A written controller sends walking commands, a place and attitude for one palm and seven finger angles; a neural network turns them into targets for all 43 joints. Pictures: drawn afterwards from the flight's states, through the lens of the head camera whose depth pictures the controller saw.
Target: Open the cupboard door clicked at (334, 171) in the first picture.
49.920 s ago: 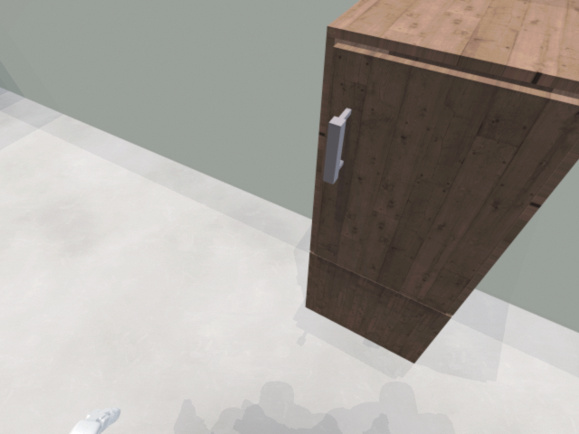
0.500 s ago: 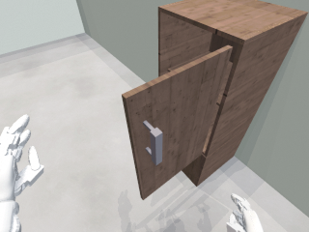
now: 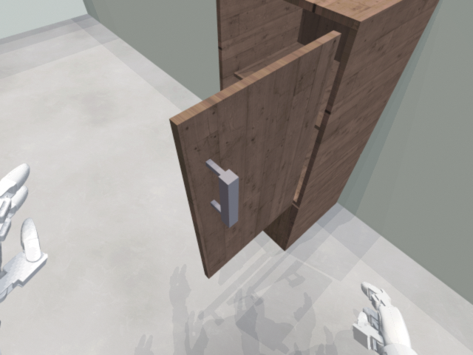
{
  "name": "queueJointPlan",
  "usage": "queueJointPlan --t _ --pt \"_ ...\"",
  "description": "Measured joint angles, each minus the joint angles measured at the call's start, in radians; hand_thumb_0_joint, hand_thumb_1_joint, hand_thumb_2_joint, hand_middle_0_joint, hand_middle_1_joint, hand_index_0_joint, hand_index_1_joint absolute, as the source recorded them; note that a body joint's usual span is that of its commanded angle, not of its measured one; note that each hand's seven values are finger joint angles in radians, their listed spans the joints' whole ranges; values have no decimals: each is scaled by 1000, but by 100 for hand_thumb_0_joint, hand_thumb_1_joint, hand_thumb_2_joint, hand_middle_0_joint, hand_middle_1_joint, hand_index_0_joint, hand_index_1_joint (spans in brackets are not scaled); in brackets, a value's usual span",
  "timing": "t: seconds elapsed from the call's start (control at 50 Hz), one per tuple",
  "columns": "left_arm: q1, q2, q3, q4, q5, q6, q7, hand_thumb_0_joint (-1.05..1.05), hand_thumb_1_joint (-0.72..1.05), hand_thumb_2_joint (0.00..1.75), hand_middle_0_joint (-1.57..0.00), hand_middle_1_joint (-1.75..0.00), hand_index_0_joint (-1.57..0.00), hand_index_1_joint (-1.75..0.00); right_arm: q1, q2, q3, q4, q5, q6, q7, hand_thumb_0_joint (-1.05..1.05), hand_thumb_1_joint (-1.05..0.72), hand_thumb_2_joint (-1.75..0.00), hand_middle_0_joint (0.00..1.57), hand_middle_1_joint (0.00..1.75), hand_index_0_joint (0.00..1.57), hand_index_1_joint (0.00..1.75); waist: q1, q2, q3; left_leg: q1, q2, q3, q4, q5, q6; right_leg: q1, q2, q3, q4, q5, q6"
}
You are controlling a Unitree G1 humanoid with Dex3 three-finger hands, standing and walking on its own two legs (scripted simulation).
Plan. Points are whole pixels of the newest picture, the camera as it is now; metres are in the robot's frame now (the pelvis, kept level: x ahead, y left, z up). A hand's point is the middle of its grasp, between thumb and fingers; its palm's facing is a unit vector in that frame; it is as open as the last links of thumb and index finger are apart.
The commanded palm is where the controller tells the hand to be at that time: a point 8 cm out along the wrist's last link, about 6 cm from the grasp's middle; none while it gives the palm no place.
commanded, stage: step back with the hand held close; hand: left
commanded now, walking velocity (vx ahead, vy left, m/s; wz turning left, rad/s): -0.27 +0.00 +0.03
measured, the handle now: (221, 193) +0.37 +0.06 +0.05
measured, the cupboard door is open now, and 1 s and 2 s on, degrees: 91 91 91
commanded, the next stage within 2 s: stop stepping back and stand still in 0.76 s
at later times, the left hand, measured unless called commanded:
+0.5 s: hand out of the picture +0.08 +0.27 +0.15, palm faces +0.49 -0.76 -0.43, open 7.4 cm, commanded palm +0.02 +0.32 +0.17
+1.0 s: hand out of the picture -0.01 +0.25 +0.17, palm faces +0.38 -0.81 -0.44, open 7.4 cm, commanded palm -0.06 +0.29 +0.17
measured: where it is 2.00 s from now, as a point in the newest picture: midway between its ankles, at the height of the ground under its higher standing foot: outside the picture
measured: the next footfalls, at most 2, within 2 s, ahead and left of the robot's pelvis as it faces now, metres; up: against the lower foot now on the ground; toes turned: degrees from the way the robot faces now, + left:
right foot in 0.82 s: -0.27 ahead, -0.13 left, +0.00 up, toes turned +1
left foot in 0.98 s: -0.11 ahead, +0.07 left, +0.00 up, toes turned -1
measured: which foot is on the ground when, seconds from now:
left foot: down 0.00-0.80, up 0.82-0.96, down 0.98-1.00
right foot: down 0.00-0.52, up 0.54-0.80, down 0.82-0.98, up 1.00-1.00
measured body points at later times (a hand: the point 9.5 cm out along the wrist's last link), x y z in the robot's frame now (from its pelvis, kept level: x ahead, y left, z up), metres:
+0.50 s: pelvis -0.10 +0.01 -0.02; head -0.08 +0.03 +0.42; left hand +0.05 +0.31 +0.18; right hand +0.08 -0.22 -0.10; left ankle +0.01 +0.10 -0.73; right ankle +0.01 -0.13 -0.74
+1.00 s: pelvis -0.22 +0.00 -0.01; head -0.21 +0.02 +0.43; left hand -0.03 +0.29 +0.20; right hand -0.04 -0.24 -0.08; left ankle -0.15 +0.07 -0.75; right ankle -0.30 -0.12 -0.72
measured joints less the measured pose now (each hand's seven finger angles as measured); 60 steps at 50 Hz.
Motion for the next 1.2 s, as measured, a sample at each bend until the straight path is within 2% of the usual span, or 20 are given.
queueJointPlan --t 0.16,0.34,0.46,0.52,0.58,0.62,0.66,0.74,0.78,0.8,0.82,0.84,0.9,0.94,0.96,0.98,1.0,1.04,1.12,1.2 --pt "21 44 54 -64 5 -23 21 1 89 90 -22 -31 -21 -30 23 21 5 -25 0 -1 -4 1 -90 -90 20 30 20 30 -2 -46 -2 -64 -15 10 60 13 21 -71 -19 10 74 9 13" --pt "-42 -6 78 -36 47 -72 37 1 89 90 -22 -31 -21 -30 59 32 22 -21 -6 -53 3 1 -90 -90 20 30 20 30 12 -18 6 -162 -22 -29 174 13 30 -120 1 33 201 -48 18" --pt "-47 -39 46 -64 35 -87 48 1 89 90 -21 -30 -21 -30 55 32 24 23 -12 -71 12 1 -90 -90 20 30 20 30 17 -21 12 -224 -29 -45 237 -125 0 -153 -1 26 185 -1 10" --pt "-55 -24 35 -86 31 -95 53 1 89 90 -22 -31 -21 -30 51 27 25 35 -16 -71 3 1 -90 -90 21 30 20 30 7 -33 21 -232 -31 -39 216 -49 11 -175 -7 26 207 -23 13" --pt "-78 6 54 -80 37 -95 53 1 89 90 -22 -31 -21 -30 52 30 12 33 -24 -87 -7 2 -90 -90 20 30 20 30 -12 2 32 -240 -1 -54 166 110 46 -232 48 41 452 -206 11" --pt "-94 40 80 -74 33 -99 54 1 89 90 -22 -31 -21 -30 54 51 5 49 -24 -101 -3 2 -90 -90 20 30 20 30 -18 8 27 -242 8 -71 122 165 42 -233 80 51 622 -274 5" --pt "-84 63 108 -74 20 -104 59 1 89 90 -22 -31 -21 -30 57 70 7 63 -17 -110 10 2 -90 -90 20 30 20 30 -10 1 4 -243 21 -68 66 191 34 -193 92 45 682 -311 -1" --pt "-39 52 117 -82 -8 -94 68 1 89 90 -22 -30 -21 -30 55 87 18 66 -13 -130 29 2 -90 -90 20 30 20 30 9 -3 -56 -264 43 -47 -56 268 15 -25 81 0 500 -376 -21" --pt "-35 40 103 -83 -21 -89 63 1 89 90 -21 -30 -21 -30 39 87 23 61 -15 -139 36 2 -90 -90 20 30 20 30 22 -12 -76 -295 44 -29 -94 283 -2 71 72 -11 296 -391 -43" --pt "-31 45 104 -89 -23 -88 62 1 89 90 -21 -30 -20 -30 24 89 27 56 -15 -141 40 2 -90 -90 20 30 20 30 35 -38 -81 -326 35 -6 -80 255 -18 113 51 11 170 -370 -68" --pt "-35 40 99 -94 -21 -93 60 1 89 90 -21 -30 -20 -30 2 84 30 57 -14 -142 42 1 -90 -90 20 30 20 30 54 -55 -76 -368 28 3 -20 178 -41 115 32 43 103 -298 -60" --pt "-47 19 72 -88 -15 -98 54 1 89 90 -21 -30 -20 -30 -20 70 30 74 -16 -138 40 1 -90 -90 20 30 20 30 63 -36 -55 -394 27 -25 90 64 -55 108 43 51 113 -270 -42" --pt "-56 21 27 -82 14 -100 33 1 89 90 -21 -30 -21 -30 -13 62 41 119 -19 -116 32 1 -90 -90 20 30 20 30 68 -62 -54 -387 -18 -32 333 -101 -67 120 29 72 102 -253 -17" --pt "-50 37 36 -95 14 -88 23 1 89 90 -22 -31 -21 -30 10 66 53 110 -10 -102 18 2 -90 -90 20 30 20 30 51 -96 -65 -293 -39 -10 277 -39 -57 117 11 64 116 -236 -17" --pt "-44 37 43 -100 8 -82 22 1 89 90 -22 -31 -21 -30 20 56 58 97 -6 -103 11 2 -90 -90 21 30 20 30 37 -86 -71 -225 -37 -10 198 82 -46 100 16 42 155 -223 -12" --pt "-39 36 50 -104 3 -75 23 1 89 90 -22 -31 -21 -30 27 41 55 79 -5 -110 8 2 -90 -90 21 30 20 30 25 -58 -79 -168 -24 -21 122 148 -6 65 30 19 224 -213 -3" --pt "-47 46 58 -96 2 -69 23 1 89 90 -22 -31 -21 -30 25 38 42 71 -6 -122 7 2 -90 -90 21 30 20 30 8 -50 -77 -146 -25 -25 91 82 25 22 34 16 312 -262 0" --pt "-87 65 63 -57 -3 -67 20 1 89 90 -22 -31 -21 -30 18 48 25 69 -6 -141 10 2 -90 -90 20 30 20 30 -18 -69 -51 -128 -46 -22 64 60 47 -41 37 58 441 -355 -3" --pt "-54 73 82 -20 -4 -47 28 1 89 90 -22 -31 -21 -30 46 58 32 49 -18 -148 16 1 -90 -90 20 30 20 30 -53 -76 -37 -86 -42 -27 -47 164 31 -91 37 35 411 -318 -1" --pt "49 57 68 -32 9 -36 34 1 89 90 -22 -30 -21 -30 109 56 25 30 -24 -125 17 1 -90 -90 20 30 20 30 -57 -56 -61 -97 -31 -32 -82 129 8 -30 38 -41 272 -324 -23"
